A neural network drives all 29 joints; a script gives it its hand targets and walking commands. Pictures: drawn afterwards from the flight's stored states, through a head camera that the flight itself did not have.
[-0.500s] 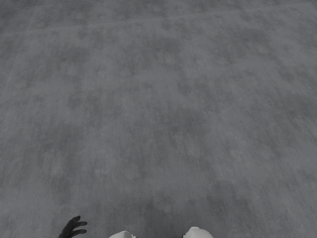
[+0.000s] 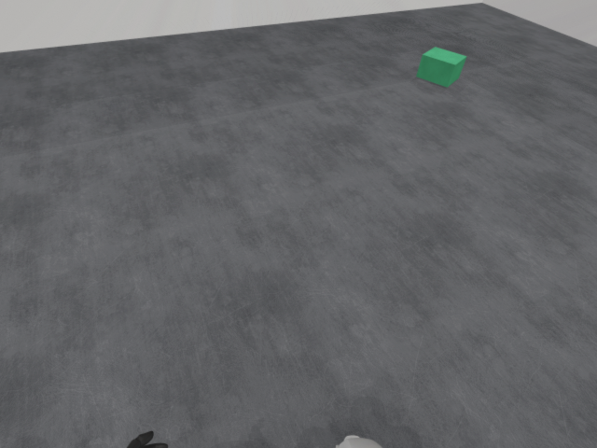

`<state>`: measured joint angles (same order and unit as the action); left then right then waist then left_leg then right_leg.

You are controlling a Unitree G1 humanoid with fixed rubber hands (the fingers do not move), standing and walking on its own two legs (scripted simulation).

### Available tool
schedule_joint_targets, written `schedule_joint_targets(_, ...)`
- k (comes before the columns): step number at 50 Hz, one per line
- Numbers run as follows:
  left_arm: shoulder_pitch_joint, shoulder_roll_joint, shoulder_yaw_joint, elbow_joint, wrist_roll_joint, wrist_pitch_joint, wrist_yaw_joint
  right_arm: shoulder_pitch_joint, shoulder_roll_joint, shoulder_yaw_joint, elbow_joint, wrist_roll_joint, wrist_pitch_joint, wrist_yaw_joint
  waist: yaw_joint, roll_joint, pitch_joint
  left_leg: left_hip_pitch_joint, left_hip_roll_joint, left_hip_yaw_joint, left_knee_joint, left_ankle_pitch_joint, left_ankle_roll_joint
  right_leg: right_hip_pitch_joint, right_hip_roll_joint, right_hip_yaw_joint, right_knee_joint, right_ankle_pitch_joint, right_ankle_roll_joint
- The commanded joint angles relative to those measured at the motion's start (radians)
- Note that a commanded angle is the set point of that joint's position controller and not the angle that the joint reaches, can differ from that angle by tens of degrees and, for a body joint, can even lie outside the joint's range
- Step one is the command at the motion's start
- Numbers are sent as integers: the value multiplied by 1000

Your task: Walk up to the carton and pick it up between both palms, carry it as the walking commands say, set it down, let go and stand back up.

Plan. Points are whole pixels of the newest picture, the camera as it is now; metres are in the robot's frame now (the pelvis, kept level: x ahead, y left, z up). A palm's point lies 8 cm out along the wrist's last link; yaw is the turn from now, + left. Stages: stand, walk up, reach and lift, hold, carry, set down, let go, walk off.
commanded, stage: walk up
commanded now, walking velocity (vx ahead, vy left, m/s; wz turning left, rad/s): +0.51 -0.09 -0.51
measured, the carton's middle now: (441, 66) +2.89 -1.39 -0.68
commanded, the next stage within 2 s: none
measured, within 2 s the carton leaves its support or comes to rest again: neither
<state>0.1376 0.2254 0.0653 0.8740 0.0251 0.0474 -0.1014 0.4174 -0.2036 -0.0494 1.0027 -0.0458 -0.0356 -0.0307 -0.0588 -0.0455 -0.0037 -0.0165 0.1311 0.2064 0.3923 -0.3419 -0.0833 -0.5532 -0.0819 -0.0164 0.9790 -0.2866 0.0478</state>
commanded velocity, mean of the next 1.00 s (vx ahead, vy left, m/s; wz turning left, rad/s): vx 0.51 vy -0.05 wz -0.35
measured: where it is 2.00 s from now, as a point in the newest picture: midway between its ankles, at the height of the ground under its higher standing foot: (354, 307)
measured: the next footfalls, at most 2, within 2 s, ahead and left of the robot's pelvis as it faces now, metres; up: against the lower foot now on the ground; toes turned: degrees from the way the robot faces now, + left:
right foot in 0.12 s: +0.15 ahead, -0.18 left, +0.00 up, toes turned -11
left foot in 0.46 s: +0.33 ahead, +0.04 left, +0.00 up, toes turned -2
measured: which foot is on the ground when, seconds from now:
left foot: down 0.00-0.12, up 0.14-0.44, down 0.46-0.94, up 0.96-1.00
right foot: up 0.00-0.10, down 0.12-0.48, up 0.50-0.92, down 0.94-1.00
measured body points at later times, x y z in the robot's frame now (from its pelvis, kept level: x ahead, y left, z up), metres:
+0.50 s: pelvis +0.19 -0.04 -0.02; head +0.21 +0.00 +0.43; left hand +0.21 +0.17 -0.19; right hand +0.28 -0.28 -0.13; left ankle +0.29 +0.04 -0.74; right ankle +0.12 -0.17 -0.73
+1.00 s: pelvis +0.37 -0.12 -0.01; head +0.42 -0.14 +0.43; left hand +0.62 +0.03 -0.14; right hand +0.20 -0.29 -0.16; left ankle +0.30 +0.05 -0.70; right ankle +0.40 -0.23 -0.74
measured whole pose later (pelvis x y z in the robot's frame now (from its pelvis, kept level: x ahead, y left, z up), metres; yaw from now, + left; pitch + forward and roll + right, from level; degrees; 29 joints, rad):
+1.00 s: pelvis +0.37 -0.12 -0.01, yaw -22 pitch +2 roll +0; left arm 0.05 0.21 0.05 0.89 0.05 -0.06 -0.03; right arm 0.46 -0.18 -0.03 1.06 -0.02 -0.02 0.02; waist -0.07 0.02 0.08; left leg -0.22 0.14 0.15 0.88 -0.48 -0.03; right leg -0.42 -0.02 -0.12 0.61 -0.21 -0.05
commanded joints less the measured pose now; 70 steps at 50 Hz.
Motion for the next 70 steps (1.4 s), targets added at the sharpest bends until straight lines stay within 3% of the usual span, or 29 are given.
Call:
schedule_joint_targets(1,-140,56,-5,-127,-13,-52,2,-113,-209,-46,-99,-3,-44,27,34,237,174,-198,206,-43,-218,-28,113,88,14,-94,-245,-1,-18)
schedule_joint_targets(4,73,117,18,-59,-5,-76,34,-64,-206,-37,-123,1,-27,43,113,77,-20,-230,123,44,234,290,104,403,103,-176,-369,-13,-46)
schedule_joint_targets(5,271,199,47,-5,6,-90,54,-77,-166,-10,-161,7,-31,50,194,-94,-135,-419,36,66,557,304,58,652,3,33,-448,-135,-111)
schedule_joint_targets(6,410,306,68,22,11,-98,74,-117,-84,13,-212,16,-38,57,213,-352,-180,-715,-94,-3,862,-138,15,796,-283,587,-662,-177,-201)
schedule_joint_targets(7,432,313,62,43,-3,-92,89,-168,-94,9,-233,7,-39,59,201,-283,-204,-796,-49,-130,966,-194,45,829,-339,693,-755,-186,-249)
schedule_joint_targets(9,309,227,38,11,-5,-96,105,-221,-93,15,-235,10,-50,56,165,-95,-112,-809,31,-217,947,-50,72,672,-279,510,-711,-194,-229)
schedule_joint_targets(12,140,161,28,-48,-20,-101,103,-118,-81,8,-175,13,-43,61,93,-172,-57,-609,47,-224,792,10,66,410,-233,395,-725,-104,-207)
schedule_joint_targets(17,108,150,17,-35,-4,-107,91,-208,-58,-1,-195,16,-14,65,70,-111,28,-400,45,-161,431,21,31,149,-182,282,-752,-112,-210)
schedule_joint_targets(20,92,169,20,-11,-2,-101,84,-152,-71,-9,-182,20,-19,59,-1,-91,29,-170,-9,-88,253,98,19,33,-127,271,-710,-163,-185)
schedule_joint_targets(22,93,115,-1,-16,8,-105,78,3,-135,-38,-112,11,-28,42,-69,99,-28,108,9,-124,230,37,61,-128,-61,236,-508,-253,-141)
schedule_joint_targets(24,61,14,-9,-82,5,-108,79,139,-275,-61,-101,6,-34,27,-105,526,-37,81,396,-715,-243,-557,172,-245,69,-2,87,-259,-52)
schedule_joint_targets(26,30,55,26,-72,9,-102,78,56,-228,-49,-114,16,-35,22,-46,246,56,-54,396,-722,-265,-468,194,-229,-18,92,210,-145,-48)
schedule_joint_targets(28,64,30,17,-23,10,-98,61,-26,-171,-44,-102,16,-56,14,-7,175,90,-102,334,-511,-255,-240,178,-201,-60,77,205,-13,-44)
schedule_joint_targets(35,-19,-10,2,-28,10,-64,33,-22,-106,-31,-39,23,-66,27,29,173,104,-99,232,-193,-234,162,143,-93,-51,1,6,143,-30)
schedule_joint_targets(41,-123,-5,-15,-36,-3,-66,28,24,-135,-44,-10,11,-47,32,19,193,128,-124,208,-92,-216,336,152,90,13,-114,-347,110,-43)
schedule_joint_targets(44,-1,36,-5,8,6,-83,49,22,-167,-42,-24,24,-40,33,83,120,17,-130,183,-59,-7,506,148,311,65,-167,-486,120,-78)
schedule_joint_targets(45,120,83,13,42,15,-95,60,18,-136,-24,-40,22,-40,34,127,44,-82,-206,133,-19,192,520,123,497,45,-127,-504,117,-114)
schedule_joint_targets(46,295,166,45,79,24,-100,74,-13,-101,-3,-84,22,-44,38,196,-116,-189,-409,56,-2,450,384,85,726,-119,93,-555,30,-171)
schedule_joint_targets(47,405,239,55,99,32,-103,84,-16,-57,15,-104,38,-43,44,207,-266,-259,-614,-74,-49,707,-127,57,878,-333,440,-650,125,-252)
schedule_joint_targets(49,321,201,43,84,24,-104,103,-69,-61,14,-119,28,-43,42,178,-103,-209,-717,-22,-177,840,-169,88,821,-341,380,-671,153,-305)
schedule_joint_targets(52,159,109,30,34,7,-121,103,-29,-36,19,-65,24,-36,46,108,-60,-77,-654,28,-202,813,-2,84,582,-293,230,-757,68,-237)
schedule_joint_targets(54,177,102,22,36,4,-143,101,-37,-25,10,-49,20,-17,47,105,-21,-33,-644,30,-202,803,26,68,522,-335,260,-785,189,-245)
schedule_joint_targets(59,118,52,6,74,7,-142,97,-181,-1,6,-86,17,-5,66,62,-79,70,-464,38,-152,376,63,68,348,-179,39,-793,65,-193)
schedule_joint_targets(62,158,89,6,111,13,-124,91,-192,-10,0,-90,17,-7,61,24,-73,91,-276,-14,-65,224,85,59,232,-163,80,-749,41,-198)
schedule_joint_targets(64,146,70,-5,110,8,-124,85,4,-82,-33,-19,10,-24,41,-57,103,3,24,-18,-76,175,74,85,121,-91,36,-471,71,-169)
schedule_joint_targets(65,111,30,-13,76,-2,-133,82,112,-182,-67,7,-5,-30,29,-103,337,-38,141,194,-338,37,-97,146,-32,12,-65,-173,41,-107)
schedule_joint_targets(66,92,16,4,33,-6,-127,80,195,-273,-77,1,-2,-31,19,-95,474,-39,127,422,-747,-218,-276,216,-143,80,-61,87,-220,-62)
schedule_joint_targets(67,76,72,26,32,-8,-120,85,152,-267,-63,-11,8,-22,20,-81,353,14,45,419,-790,-267,-369,254,-129,22,26,209,-196,-62)
schedule_joint_targets(70,61,53,15,92,-1,-102,71,-55,-176,-55,-45,10,-33,10,-10,154,83,-71,353,-494,-240,-165,243,-157,-70,40,266,-24,-57)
